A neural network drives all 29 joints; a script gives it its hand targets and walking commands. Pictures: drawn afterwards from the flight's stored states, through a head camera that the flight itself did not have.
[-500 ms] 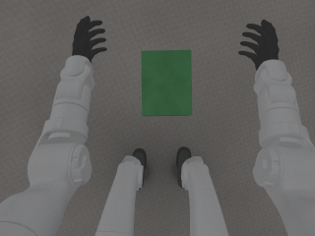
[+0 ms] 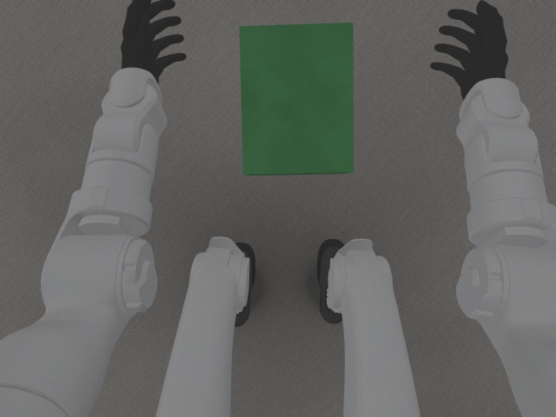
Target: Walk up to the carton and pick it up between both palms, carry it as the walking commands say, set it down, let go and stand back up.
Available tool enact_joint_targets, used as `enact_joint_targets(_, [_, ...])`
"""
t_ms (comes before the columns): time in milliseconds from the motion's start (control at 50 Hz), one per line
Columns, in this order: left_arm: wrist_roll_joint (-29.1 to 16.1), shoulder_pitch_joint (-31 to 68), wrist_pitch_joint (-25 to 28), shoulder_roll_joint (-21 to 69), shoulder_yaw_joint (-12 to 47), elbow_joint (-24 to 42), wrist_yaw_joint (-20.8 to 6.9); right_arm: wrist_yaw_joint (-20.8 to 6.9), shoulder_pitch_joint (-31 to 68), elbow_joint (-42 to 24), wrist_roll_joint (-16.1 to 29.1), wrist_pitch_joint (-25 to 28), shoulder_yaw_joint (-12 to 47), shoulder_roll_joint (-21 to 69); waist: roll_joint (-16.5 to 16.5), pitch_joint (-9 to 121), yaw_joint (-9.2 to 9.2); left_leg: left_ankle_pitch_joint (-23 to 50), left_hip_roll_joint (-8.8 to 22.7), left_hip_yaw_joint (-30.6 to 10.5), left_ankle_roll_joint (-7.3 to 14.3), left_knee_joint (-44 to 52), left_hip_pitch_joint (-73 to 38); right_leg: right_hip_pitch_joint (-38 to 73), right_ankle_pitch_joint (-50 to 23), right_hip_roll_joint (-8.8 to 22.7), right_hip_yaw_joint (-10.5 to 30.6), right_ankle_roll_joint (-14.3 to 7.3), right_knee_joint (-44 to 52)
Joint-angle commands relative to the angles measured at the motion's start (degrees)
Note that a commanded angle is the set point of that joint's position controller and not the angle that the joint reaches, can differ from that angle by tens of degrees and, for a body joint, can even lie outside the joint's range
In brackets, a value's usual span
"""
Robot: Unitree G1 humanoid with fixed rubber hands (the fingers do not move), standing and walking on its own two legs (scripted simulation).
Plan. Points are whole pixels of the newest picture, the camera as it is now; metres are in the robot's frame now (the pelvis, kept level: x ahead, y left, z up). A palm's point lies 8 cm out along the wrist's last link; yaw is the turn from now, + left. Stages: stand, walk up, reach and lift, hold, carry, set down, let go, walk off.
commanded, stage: reach and lift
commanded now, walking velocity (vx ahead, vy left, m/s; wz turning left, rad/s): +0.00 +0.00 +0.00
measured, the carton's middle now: (296, 108) +0.54 -0.02 -0.45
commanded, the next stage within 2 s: none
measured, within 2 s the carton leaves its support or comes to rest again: neither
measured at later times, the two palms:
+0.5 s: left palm (184, 97) +0.52 +0.17 -0.26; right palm (424, 103) +0.51 -0.22 -0.27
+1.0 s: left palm (199, 114) +0.51 +0.17 -0.37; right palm (399, 119) +0.50 -0.22 -0.37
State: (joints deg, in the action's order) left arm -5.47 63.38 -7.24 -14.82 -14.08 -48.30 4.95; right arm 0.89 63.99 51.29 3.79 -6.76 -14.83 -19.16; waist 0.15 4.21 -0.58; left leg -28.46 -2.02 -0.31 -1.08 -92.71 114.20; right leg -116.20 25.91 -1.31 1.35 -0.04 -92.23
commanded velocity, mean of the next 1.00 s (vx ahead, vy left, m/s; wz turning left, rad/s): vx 0.00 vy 0.00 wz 0.00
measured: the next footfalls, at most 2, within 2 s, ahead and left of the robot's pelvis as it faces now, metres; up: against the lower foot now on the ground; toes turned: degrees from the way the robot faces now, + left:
none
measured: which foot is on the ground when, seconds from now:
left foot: down 0.00-1.00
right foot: down 0.00-1.00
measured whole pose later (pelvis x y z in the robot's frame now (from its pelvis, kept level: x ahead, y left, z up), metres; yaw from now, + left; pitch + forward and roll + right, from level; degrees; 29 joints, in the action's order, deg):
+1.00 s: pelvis -0.02 +0.00 -0.17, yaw +1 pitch +35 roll +1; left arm -14.3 81.5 -1.2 -20.5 -3.7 -67.0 6.0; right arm 3.4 82.1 70.2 13.4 0.2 -5.6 -24.3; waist 1.4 -24.1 -1.3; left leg -35.5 -2.5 0.4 -1.0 -130.0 129.7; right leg -131.3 33.0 1.0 -0.2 -0.8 -129.2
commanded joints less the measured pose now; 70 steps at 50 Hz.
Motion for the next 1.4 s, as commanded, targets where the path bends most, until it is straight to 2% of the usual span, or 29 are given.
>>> enact_joint_targets(0, [-0.99, 15.39, 0.31, -7.49, 0.25, 6.3, 0.4, 0.5, 15.31, -6.22, 1.45, 0.18, 0.54, -8.4, -0.95, 62.0, -0.42, 13.29, -2.25, 3.98, -1.91, 3.1, -26.81, 37.75, -17.14, -1.52, -2.2, 1.76, 2.86])
enact_joint_targets(140, [-1.31, 18.07, 0.4, -8.18, 0.84, 1.82, 0.61, 1.11, 18.46, -2.46, 2.14, 0.36, 1.37, -8.93, -1.19, 57.04, -0.28, 10.19, -1.76, 3.81, -1.66, -3.48, -21.0, 32.21, -13.98, -1.07, -2.24, 1.85, -3.7])
enact_joint_targets(400, [-4.36, 22.62, 2.66, -10.05, 3.98, -2.68, 1.64, 2.52, 23.39, 1.51, 4.46, 2.7, 3.91, -10.25, -1.04, 52.73, -0.88, 10.58, -1.42, 3.02, -1.03, -14.3, -17.03, 26.91, -13.49, -0.15, -2.42, 1.79, -14.8])
enact_joint_targets(700, [-7.65, 28.52, 5.41, -11.37, 8.39, -9.66, 1.69, 2.93, 28.88, 8.85, 8.23, 5.7, 7.53, -11.82, -0.24, 44.78, -1.63, 11.51, -0.33, 1.32, -0.8, -23.72, -13.03, 21.7, -13.42, 1.31, -1.5, 1.53, -24.57])
enact_joint_targets(780, [-7.75, 30.88, 6.18, -11.63, 9.17, -11.29, 1.54, 2.82, 30.89, 11.27, 9.03, 6.74, 7.9, -12.37, 1.36, 39.68, -1.85, 10.66, 0.08, 0.68, -0.82, -25.18, -10.85, 17.25, -12.26, 1.66, -0.75, 1.32, -26.05])
enact_joint_targets(840, [-7.8, 31.14, 6.86, -11.57, 8.96, -12.03, 1.35, 2.73, 31.13, 12.42, 9.26, 7.57, 8.16, -12.54, 1.49, 37.18, -1.73, 12.76, 0.09, 0.29, -0.87, -26.74, -9.86, 16.62, -14.34, 1.68, -0.3, 1.21, -27.63])
enact_joint_targets(940, [-8.88, 31.11, 7.2, -11.35, 9.92, -13.66, 1.02, 2.57, 30.93, 14.04, 9.57, 8.16, 8.45, -12.96, 1.03, 35.48, -2.8, 14.3, 0.09, -0.09, -0.74, -28.07, -9.6, 16.48, -16.11, 1.86, 0.05, 1.09, -28.86])
enact_joint_targets(1000, [-9.29, 30.59, 7.11, -11.08, 10.35, -14.44, 0.69, 2.27, 30.68, 14.94, 10.06, 8.18, 9.2, -12.51, 0.68, 34.73, -2.85, 14.2, 0.14, -0.03, -0.59, -28.4, -9.15, 16.65, -16.42, 2.03, 0.28, 1.05, -29.04])
enact_joint_targets(1140, [-9.35, 30.97, 7.0, -11.02, 10.4, -15.35, 0.71, 1.99, 31.49, 15.8, 11.07, 8.03, 10.39, -12.18, 0.81, 33.6, -2.31, 12.63, 0.26, 0.14, -0.25, -28.52, -9.28, 16.03, -14.69, 2.2, 0.48, 0.96, -28.88])
enact_joint_targets(1380, [-9.96, 34.69, 6.98, -9.09, 11.75, -17.28, 0.87, 2.24, 34.95, 17.92, 11.8, 7.99, 12.55, -10.52, 0.72, 31.89, -2.47, 9.49, 0.16, -0.03, -0.07, -27.7, -9.75, 15.34, -10.72, 2.24, 0.75, 0.72, -27.55])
